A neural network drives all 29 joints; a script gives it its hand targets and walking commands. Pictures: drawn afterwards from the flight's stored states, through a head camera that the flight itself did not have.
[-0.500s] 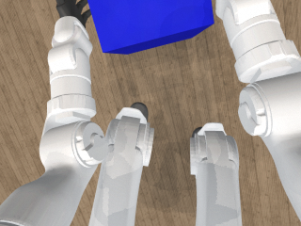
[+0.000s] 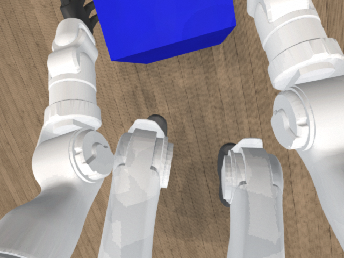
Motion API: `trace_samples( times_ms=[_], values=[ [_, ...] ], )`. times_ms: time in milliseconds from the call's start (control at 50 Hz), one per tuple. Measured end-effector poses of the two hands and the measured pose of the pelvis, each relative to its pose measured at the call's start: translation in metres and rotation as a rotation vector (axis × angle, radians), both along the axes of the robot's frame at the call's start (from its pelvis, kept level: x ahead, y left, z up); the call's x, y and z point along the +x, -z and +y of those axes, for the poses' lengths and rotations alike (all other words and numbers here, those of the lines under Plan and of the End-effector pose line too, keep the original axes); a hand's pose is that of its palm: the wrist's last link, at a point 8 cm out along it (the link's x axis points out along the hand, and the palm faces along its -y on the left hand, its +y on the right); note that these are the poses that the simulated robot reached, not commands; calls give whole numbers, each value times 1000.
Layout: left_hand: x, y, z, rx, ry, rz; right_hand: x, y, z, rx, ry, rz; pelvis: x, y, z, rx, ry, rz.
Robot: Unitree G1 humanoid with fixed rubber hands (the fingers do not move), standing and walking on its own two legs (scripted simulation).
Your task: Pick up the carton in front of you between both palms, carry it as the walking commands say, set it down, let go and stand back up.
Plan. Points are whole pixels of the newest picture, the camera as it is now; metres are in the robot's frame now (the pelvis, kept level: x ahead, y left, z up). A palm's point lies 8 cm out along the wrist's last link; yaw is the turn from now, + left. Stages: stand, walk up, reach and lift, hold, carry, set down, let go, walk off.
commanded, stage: set down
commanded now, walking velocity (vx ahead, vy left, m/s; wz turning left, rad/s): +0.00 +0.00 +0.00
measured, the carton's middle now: (166, 1) +0.55 +0.12 -0.27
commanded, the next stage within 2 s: let go in 1.80 s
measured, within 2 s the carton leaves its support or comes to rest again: neither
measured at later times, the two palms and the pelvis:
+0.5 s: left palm (79, 19) +0.48 +0.26 -0.18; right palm out of the picture +0.59 -0.04 -0.19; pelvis +0.00 +0.00 -0.01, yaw +1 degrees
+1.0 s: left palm (45, 9) +0.49 +0.29 -0.13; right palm out of the picture +0.61 -0.06 -0.12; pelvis -0.01 +0.02 +0.00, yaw +1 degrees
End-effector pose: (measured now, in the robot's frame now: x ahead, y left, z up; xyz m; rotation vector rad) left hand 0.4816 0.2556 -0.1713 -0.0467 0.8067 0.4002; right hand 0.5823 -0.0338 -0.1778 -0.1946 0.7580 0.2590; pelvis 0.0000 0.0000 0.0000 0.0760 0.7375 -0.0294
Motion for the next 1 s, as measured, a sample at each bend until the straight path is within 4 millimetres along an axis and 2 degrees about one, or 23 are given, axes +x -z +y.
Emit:
trace_samples(
  times_ms=[520,560,640,700,760,840,920,1000],
  values=[
    [3,9,4,-3,11,-18,2,11,-3,49,-45,-40,-3,13,0,12,-2,-63],
    [0,15,4,5,11,-3,-1,19,-8,27,-36,-33,-4,12,1,12,-3,-67],
    [-7,26,17,29,-30,17,-2,36,-31,-18,15,-29,-5,12,5,11,-5,-58],
    [-7,29,29,40,-46,1,2,39,-44,-33,33,-44,-6,13,8,7,-6,-51],
    [-3,28,36,42,-46,-27,11,32,-45,-29,35,-75,-7,16,12,2,-8,-55],
    [5,16,36,34,-48,-75,23,11,-37,-22,29,-126,-10,17,16,-3,-16,-66],
    [10,-8,32,21,-57,-131,29,-18,-29,-32,22,-159,-12,11,18,-11,-33,-72],
    [7,-40,32,16,-73,-159,30,-53,-25,-43,33,-154,-13,-5,18,-22,-45,-67]
  ],
)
